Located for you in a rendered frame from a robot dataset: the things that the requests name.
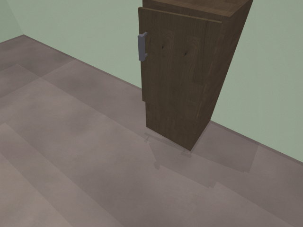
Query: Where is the cupboard door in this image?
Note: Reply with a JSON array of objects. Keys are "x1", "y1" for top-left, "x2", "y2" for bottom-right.
[{"x1": 138, "y1": 7, "x2": 222, "y2": 120}]

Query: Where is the handle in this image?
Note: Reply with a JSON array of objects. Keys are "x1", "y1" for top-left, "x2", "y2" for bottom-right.
[{"x1": 138, "y1": 32, "x2": 148, "y2": 61}]

